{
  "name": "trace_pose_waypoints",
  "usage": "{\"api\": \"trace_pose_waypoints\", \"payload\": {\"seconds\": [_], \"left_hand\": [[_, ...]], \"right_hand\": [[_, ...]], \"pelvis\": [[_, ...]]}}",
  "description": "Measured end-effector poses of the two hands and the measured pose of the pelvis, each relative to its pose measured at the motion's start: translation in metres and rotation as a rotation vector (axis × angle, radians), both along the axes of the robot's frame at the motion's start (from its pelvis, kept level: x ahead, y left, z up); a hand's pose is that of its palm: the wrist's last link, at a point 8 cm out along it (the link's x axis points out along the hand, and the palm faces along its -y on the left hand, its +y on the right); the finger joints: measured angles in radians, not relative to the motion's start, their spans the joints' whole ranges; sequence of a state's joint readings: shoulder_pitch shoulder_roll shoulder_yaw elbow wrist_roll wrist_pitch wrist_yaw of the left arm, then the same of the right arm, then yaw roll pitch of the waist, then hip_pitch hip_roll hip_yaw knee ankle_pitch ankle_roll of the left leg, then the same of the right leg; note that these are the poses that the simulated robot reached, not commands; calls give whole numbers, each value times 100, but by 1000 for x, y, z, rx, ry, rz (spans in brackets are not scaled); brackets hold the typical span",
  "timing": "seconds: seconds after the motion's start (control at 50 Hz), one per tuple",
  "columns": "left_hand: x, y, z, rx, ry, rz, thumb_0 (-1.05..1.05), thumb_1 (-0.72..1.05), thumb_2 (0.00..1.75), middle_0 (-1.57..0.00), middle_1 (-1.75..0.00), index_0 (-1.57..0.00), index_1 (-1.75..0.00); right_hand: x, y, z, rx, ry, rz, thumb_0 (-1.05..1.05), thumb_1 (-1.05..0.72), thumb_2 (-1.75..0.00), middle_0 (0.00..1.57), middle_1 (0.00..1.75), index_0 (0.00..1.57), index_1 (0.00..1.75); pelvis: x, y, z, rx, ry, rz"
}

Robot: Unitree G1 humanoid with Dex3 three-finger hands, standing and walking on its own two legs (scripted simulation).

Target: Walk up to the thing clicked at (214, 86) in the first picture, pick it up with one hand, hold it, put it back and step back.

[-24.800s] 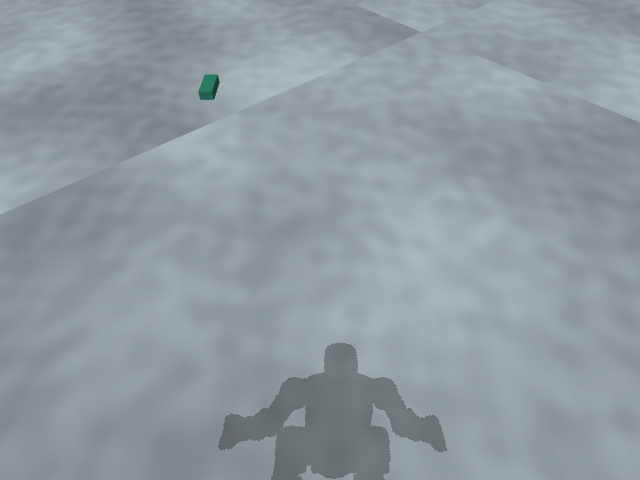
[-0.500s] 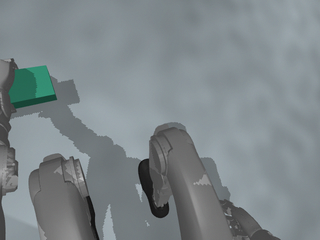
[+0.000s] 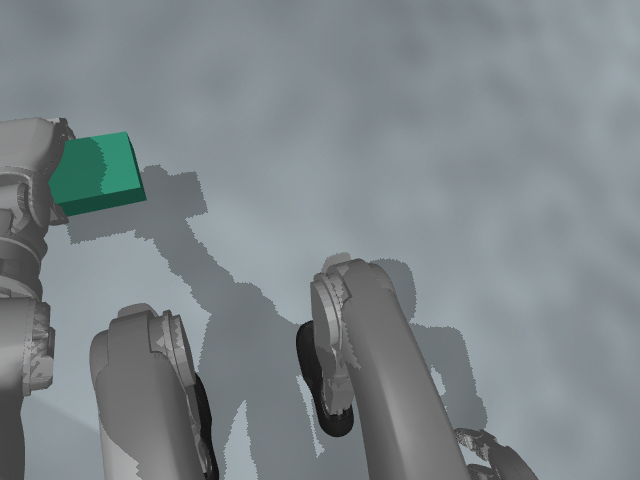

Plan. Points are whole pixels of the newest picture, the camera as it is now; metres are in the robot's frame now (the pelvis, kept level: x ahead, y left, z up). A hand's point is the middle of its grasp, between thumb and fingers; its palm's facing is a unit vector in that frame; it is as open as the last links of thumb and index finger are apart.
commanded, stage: lift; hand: left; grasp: from above
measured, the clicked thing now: (53, 182) +0.50 +0.24 -0.20
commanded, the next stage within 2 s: hold in 1.50 s
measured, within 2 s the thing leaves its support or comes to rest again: neither
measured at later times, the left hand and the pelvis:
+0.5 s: hand out of the picture +0.42 +0.26 -0.03, palm faces -0.47 -0.10 -0.88, open 10.8 cm; pelvis +0.01 +0.00 +0.10, yaw +4 degrees
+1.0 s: hand out of the picture +0.37 +0.25 +0.18, palm faces -0.49 -0.11 -0.87, open 10.8 cm; pelvis +0.04 +0.01 +0.28, yaw +5 degrees
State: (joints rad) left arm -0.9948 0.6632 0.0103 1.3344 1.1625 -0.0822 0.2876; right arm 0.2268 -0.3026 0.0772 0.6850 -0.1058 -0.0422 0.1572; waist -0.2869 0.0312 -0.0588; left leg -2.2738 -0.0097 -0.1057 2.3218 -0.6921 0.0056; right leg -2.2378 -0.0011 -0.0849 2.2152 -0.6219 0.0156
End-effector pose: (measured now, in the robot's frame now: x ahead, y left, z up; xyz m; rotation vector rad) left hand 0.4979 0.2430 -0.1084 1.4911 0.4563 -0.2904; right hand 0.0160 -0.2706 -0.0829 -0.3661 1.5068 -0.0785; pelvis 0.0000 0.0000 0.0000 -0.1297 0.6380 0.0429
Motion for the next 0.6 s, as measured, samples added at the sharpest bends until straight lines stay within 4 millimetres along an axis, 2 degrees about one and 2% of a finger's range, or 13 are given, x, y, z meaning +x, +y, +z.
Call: {"api": "trace_pose_waypoints", "payload": {"seconds": [0.1,0.2,0.4,0.6], "left_hand": [[-9,3,18,3,20,-3,0,-9,53,-66,-55,-65,-54],[-23,9,40,1,30,-4,-1,-10,53,-67,-54,-65,-54],[-53,20,97,-6,27,10,-1,-10,54,-68,-53,-66,-54],[-80,19,175,-22,6,28,-1,-11,54,-69,-52,-67,-53]], "right_hand": [[2,-3,10,-20,-8,-34,0,-91,-91,20,30,20,30],[14,-4,22,-27,-37,-49,0,-91,-91,20,30,20,30],[61,-2,55,-25,-150,-29,0,-90,-91,20,30,20,30],[106,4,110,-18,-271,-25,0,-90,-90,20,30,20,30]], "pelvis": [[0,1,13,6,11,6],[1,1,30,19,17,13],[4,3,75,38,14,26],[12,3,137,59,-31,33]]}}
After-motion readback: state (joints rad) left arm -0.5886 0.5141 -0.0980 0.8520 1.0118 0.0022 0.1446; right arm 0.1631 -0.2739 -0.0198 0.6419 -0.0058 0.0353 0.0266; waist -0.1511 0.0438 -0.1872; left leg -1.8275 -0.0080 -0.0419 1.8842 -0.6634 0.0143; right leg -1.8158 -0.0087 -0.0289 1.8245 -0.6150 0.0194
